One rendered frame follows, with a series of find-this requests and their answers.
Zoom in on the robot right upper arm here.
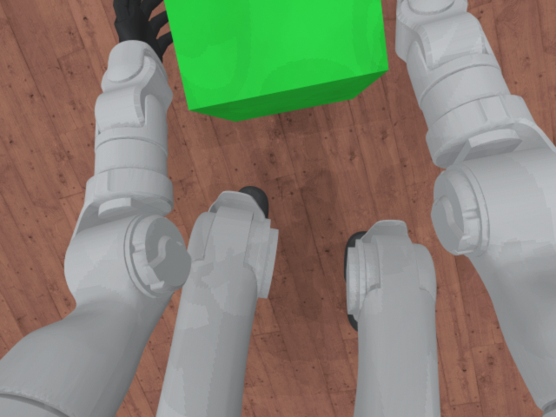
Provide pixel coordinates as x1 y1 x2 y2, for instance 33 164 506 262
431 147 556 417

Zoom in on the robot left upper arm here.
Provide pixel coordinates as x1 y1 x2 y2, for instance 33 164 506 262
0 213 191 417

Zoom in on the carton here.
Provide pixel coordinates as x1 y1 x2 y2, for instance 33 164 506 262
164 0 388 122

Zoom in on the right robot forearm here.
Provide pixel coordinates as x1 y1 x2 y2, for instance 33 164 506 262
395 0 556 169

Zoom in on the left robot hand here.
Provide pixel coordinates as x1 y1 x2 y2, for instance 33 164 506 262
113 0 173 62

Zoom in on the robot right thigh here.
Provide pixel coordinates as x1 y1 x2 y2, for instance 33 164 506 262
346 235 440 417

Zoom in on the left robot forearm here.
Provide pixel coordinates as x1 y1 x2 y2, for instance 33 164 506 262
64 40 174 274

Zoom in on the right robot foot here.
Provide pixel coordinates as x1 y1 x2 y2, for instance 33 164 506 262
344 231 367 332

